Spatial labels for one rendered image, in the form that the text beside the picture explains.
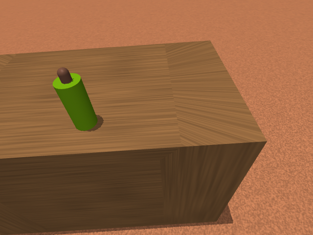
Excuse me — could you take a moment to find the bottle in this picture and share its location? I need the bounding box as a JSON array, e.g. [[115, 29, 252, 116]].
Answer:
[[53, 68, 98, 131]]

